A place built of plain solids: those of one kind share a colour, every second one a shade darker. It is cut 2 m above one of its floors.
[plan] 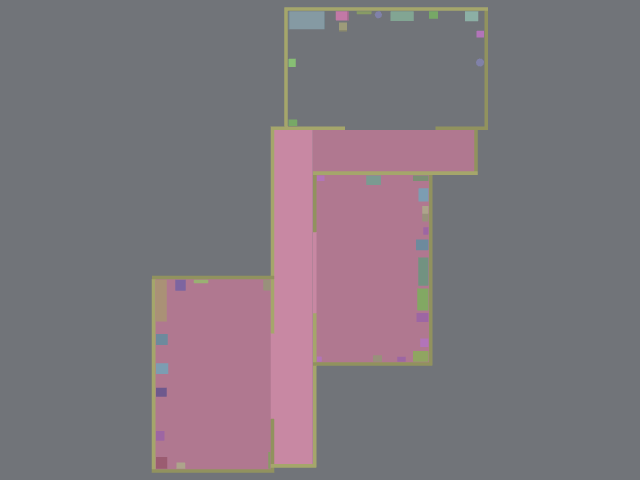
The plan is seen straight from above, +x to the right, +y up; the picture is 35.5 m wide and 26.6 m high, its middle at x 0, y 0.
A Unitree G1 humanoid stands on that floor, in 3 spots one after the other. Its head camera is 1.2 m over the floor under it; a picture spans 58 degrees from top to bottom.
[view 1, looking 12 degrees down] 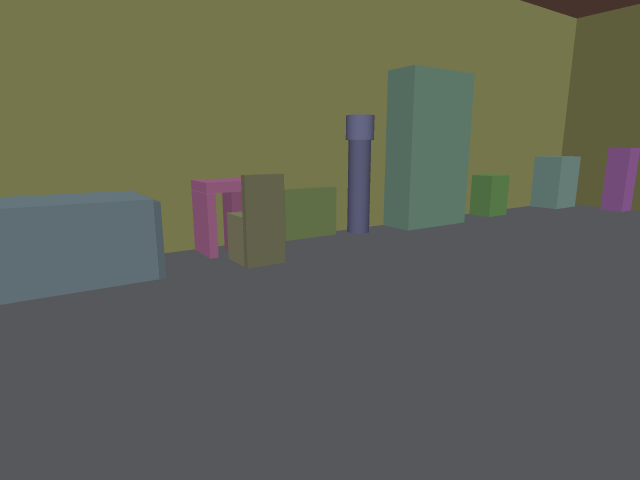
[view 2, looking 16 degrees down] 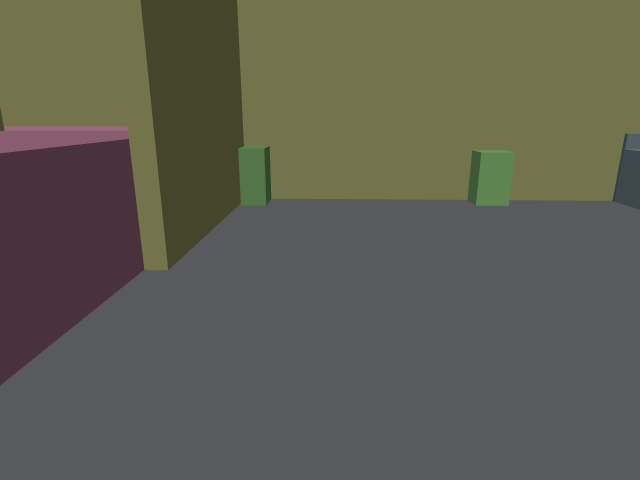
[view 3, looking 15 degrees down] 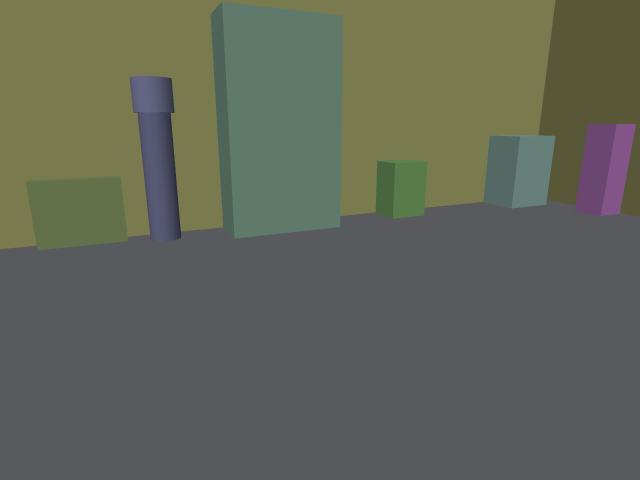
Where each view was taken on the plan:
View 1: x -0.71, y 7.63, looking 56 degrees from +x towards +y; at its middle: ground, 5.77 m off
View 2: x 4.64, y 7.63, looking -178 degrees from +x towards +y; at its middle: ground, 4.35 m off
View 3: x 2.83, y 7.63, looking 65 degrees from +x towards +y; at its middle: ground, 4.64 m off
